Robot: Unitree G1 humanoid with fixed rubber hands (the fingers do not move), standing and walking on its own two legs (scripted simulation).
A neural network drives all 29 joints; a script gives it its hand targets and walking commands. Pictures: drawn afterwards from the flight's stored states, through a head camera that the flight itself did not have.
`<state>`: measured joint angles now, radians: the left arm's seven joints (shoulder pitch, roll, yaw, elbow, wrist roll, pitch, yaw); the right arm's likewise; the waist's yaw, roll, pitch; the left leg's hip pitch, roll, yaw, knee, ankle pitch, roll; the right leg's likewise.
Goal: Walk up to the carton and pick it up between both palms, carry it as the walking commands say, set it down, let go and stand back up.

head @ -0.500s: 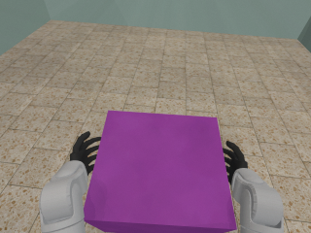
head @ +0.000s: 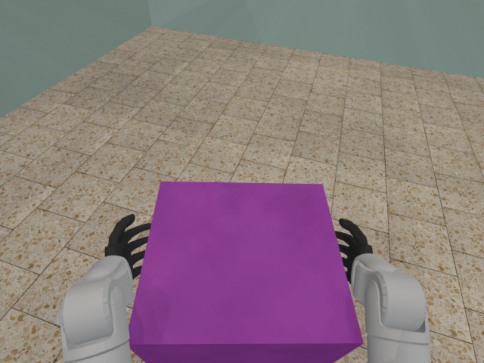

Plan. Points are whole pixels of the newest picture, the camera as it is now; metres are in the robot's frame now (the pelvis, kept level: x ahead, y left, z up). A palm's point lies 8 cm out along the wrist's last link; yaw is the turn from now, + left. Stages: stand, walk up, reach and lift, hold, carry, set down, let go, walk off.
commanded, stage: carry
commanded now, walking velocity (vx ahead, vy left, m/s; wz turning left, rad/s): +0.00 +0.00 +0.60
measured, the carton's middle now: (240, 281) +0.27 +0.01 +0.00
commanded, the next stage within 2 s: none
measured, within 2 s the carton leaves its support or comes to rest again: neither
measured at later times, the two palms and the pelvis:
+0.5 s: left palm (0, 331) +0.16 +0.31 +0.08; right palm (266, 256) +0.28 -0.03 +0.07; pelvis -0.02 +0.06 +0.00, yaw +18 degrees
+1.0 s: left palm out of the picture +0.07 +0.34 +0.10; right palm (227, 264) +0.26 +0.03 +0.08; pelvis -0.05 +0.07 +0.02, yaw +34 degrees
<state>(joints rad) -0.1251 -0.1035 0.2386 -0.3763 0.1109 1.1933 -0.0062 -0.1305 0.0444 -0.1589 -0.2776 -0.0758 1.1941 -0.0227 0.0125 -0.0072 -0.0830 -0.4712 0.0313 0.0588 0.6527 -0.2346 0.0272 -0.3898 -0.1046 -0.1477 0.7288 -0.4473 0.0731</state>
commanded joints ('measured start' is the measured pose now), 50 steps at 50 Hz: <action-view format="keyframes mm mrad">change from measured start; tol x32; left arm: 1 -480 -866 -838 -38 -440 2 -213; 50 -305 -751 -778 -85 -343 -34 -173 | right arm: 1 -504 834 703 -243 371 -18 235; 50 -518 785 803 -297 466 -21 254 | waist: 1 -25 242 -263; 8 -7 -326 -277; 19 -11 -140 -275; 21 -27 307 -303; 50 -13 -174 -170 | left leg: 1 276 264 -397 -282 259 125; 5 217 173 -261 -202 314 66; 9 -186 20 -42 360 -296 -53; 16 -50 -35 92 100 -178 -65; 20 344 41 -48 -281 139 -42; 22 544 338 -449 -158 1044 203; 29 298 215 -329 -275 258 168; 50 -119 -37 15 312 -139 -73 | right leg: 1 -141 41 72 157 -116 10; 7 366 -188 371 -471 127 -116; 13 380 -218 84 -247 853 -166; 19 245 -215 -26 -42 658 -35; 22 -313 -9 55 394 -264 65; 41 140 103 110 -258 111 -10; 44 381 -394 487 -447 335 -197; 50 231 -208 70 -319 612 -135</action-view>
